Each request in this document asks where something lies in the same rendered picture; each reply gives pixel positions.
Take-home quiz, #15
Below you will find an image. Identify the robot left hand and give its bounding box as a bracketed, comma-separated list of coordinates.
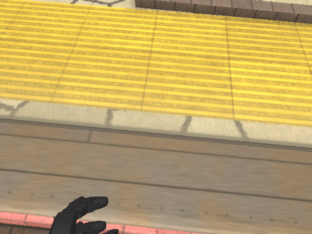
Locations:
[49, 196, 119, 234]

